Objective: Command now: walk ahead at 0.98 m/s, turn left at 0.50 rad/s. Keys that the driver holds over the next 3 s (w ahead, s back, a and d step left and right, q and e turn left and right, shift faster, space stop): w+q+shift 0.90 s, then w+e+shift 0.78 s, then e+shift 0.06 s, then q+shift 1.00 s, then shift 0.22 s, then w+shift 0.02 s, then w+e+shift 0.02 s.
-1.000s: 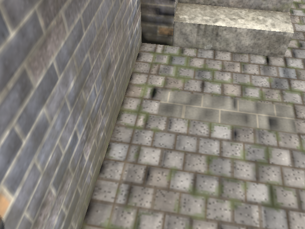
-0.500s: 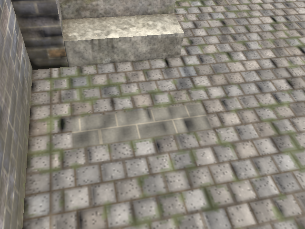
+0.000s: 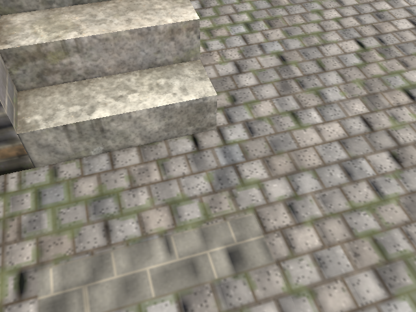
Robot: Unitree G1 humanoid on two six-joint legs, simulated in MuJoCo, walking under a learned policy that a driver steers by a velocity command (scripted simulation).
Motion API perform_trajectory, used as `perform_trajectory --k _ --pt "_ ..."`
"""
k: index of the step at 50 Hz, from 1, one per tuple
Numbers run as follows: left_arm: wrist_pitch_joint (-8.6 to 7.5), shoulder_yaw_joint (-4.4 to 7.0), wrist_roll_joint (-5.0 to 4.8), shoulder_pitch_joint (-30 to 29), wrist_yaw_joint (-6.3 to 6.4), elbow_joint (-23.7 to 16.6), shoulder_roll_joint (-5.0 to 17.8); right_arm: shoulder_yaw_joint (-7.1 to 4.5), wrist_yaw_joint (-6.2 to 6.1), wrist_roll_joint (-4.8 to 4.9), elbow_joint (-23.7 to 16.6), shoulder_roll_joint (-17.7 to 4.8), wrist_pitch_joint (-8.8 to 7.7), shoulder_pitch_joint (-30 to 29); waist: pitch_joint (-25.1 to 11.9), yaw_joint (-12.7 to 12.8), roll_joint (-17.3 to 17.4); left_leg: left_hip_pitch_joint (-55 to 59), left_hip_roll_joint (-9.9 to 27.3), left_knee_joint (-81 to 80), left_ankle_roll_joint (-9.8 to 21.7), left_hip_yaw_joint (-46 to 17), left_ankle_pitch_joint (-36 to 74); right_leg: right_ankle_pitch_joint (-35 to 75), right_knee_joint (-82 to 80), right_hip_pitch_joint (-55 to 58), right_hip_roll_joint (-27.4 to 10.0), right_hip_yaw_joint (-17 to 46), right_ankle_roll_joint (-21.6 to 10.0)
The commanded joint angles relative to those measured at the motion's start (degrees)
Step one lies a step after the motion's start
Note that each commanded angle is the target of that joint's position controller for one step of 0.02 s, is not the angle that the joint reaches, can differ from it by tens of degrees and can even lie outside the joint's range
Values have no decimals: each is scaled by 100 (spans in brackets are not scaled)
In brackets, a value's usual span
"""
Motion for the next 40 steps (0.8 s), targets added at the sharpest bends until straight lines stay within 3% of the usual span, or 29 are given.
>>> perform_trajectory --k 1,2,3,4,5,6,7,8,9,10,11,12,13,15,17,19,22,24,25,26,27,28,29,30,31,32,33,35,40 --pt "-254 76 -103 -415 143 -433 717 1 158 -24 -114 -321 -94 -9 521 -377 -307 1961 -534 -1353 167 933 1490 7173 -673 -1560 -1321 -226 704" --pt "-271 114 -107 -438 235 -479 881 -36 183 -30 -10 -456 -87 109 271 -476 -465 2251 -702 -1589 186 1045 1678 7952 -361 -1127 -1439 -345 820" --pt "-222 141 -114 -510 342 -539 1015 -110 112 -47 119 -599 -35 339 -29 -647 -590 2727 -950 -1576 177 1169 1560 8809 156 -831 -1568 -443 961" --pt "-145 178 -82 -677 442 -625 1127 -202 57 -59 316 -861 18 948 -331 -1001 -737 3364 -1186 -1590 185 1238 1211 9407 1008 -755 -1623 -451 1071" --pt "-84 204 -65 -1006 516 -751 1215 -338 20 -80 610 -1192 96 1977 -743 -1595 -671 4459 -1332 -1496 283 1191 862 9739 2483 -1100 -1704 -421 1118" --pt "14 302 -54 -1832 546 -954 1466 -493 -32 -39 986 -1409 151 3459 -1016 -2549 -433 5645 -763 -1912 854 415 970 8552 5231 -2030 -1509 -408 1123" --pt "32 269 -18 -2762 431 -1149 1127 -516 -107 242 1339 -1168 226 4033 -789 -2966 1150 6306 -346 -3114 1161 -123 1460 2040 8481 -3377 -75 -513 1042" --pt "-69 -28 74 -2067 342 -1692 135 -466 -161 40 1206 -1369 210 2877 -401 -1170 1757 6298 -196 -1769 1377 -1408 2586 -373 9750 -5248 -130 579 1057" --pt "-107 -162 -1 -1083 227 -1969 69 -448 -247 -48 884 -1333 191 2301 -1650 -551 1073 6977 695 -2769 2222 -3614 -63 -513 9485 -5722 -454 1688 941" --pt "-178 -212 141 -992 114 -1880 339 -453 -303 -150 635 -1046 202 1805 -1024 -301 -58 5903 975 -4095 2061 -4634 -2493 -26 8463 -5709 -768 1779 684" --pt "-141 -164 231 -1412 66 -1930 555 -439 -322 -207 556 -868 156 1477 -298 -142 -848 4699 852 -4514 1777 -4480 -3177 109 7721 -5511 -1021 1697 682" --pt "-32 -191 370 -1611 62 -1952 522 -436 -322 -181 533 -990 78 1388 93 -8 -1011 3918 603 -4560 1623 -4127 -2898 -13 7239 -5269 -1120 1593 760" --pt "112 -219 417 -1642 71 -1991 535 -439 -327 -138 518 -1059 -16 1420 321 78 -1046 3242 400 -4632 1553 -3776 -2679 15 6627 -4969 -1283 1515 875" --pt "270 -281 352 -2101 67 -2179 515 -430 -292 -85 499 -1098 -160 1461 601 19 -871 2109 -59 -4832 1459 -3045 -2058 560 5354 -4270 -1512 1200 1100" --pt "269 -350 173 -2687 25 -2435 461 -498 -269 -48 430 -1201 -197 1530 538 -250 -365 1826 -349 -4837 1279 -2508 -1254 1439 3919 -3620 -1570 1027 1185" --pt "273 -403 13 -3138 11 -2609 336 -563 -206 15 375 -1241 -183 1598 405 -592 14 2149 -554 -4672 953 -2306 -849 2237 2799 -3219 -1387 897 1170" --pt "219 -356 -50 -3274 40 -2705 471 -658 -151 12 278 -1352 -140 1713 119 -846 309 3108 -484 -4126 671 -2494 -140 2446 1811 -2951 -1074 880 1117" --pt "145 -240 -41 -2959 99 -2655 734 -708 -180 -28 220 -1447 -121 1690 -167 -702 399 3614 -373 -3477 471 -2724 384 1974 1319 -2423 -874 959 1065" --pt "95 -126 -34 -2355 154 -2498 972 -727 -166 -50 179 -1548 -144 1571 -566 -351 274 3721 -480 -2698 331 -2615 937 1618 1171 -1720 -783 941 970" --pt "27 9 34 -1331 221 -2266 1260 -729 -137 -23 102 -1575 -193 1282 -1134 271 61 3293 -735 -1403 170 -2292 1047 1268 1319 -517 -1079 1099 829" --pt "12 205 182 121 337 -2077 1739 -588 -171 22 -144 -1094 -275 992 -2016 877 -561 2420 -936 443 122 -1752 -299 -720 1281 882 -2370 2293 649" --pt "84 337 367 -120 333 -2068 2273 -342 -166 310 -524 -294 -282 1611 -2576 217 -2481 624 -1407 1929 -86 -1048 -3087 -2280 41 1890 -3826 5571 28" --pt "153 347 292 -702 300 -2122 1765 -304 -235 151 -383 -725 -131 1294 -1788 141 -1786 -199 -726 2484 4 -766 -2429 -3167 -116 1227 -3652 5807 -124" --pt "168 225 209 -965 261 -2161 1181 -373 -204 -14 -369 -1003 -50 729 -1084 250 -862 -294 -483 2366 -13 -583 -1905 -2346 13 569 -3299 4562 22" --pt "177 165 173 -1041 235 -2049 934 -398 -143 -84 -352 -1046 -7 465 -612 190 -342 -124 -264 2028 -77 -536 -1595 -881 -2 4 -2961 3429 166" --pt "160 133 161 -826 234 -1844 830 -392 -62 -177 -431 -966 42 193 -351 182 -339 1 -127 1863 -111 -533 -1526 178 -28 -349 -2677 2658 320" --pt "109 96 126 -623 215 -1627 713 -356 10 -214 -530 -809 126 165 -259 62 -638 21 -33 1830 -134 -513 -1491 793 -19 -489 -2569 2201 417" --pt "-33 59 53 -488 129 -1419 557 -281 85 -193 -723 -684 241 -103 -204 -57 -733 -115 58 1797 -141 -413 -1307 1956 -53 -537 -2512 1604 485" --pt "-202 118 20 -823 85 -1215 850 -122 239 -170 -1258 -786 258 -994 334 -312 -544 438 51 335 -157 113 3 3452 -657 -1355 -2195 14 647"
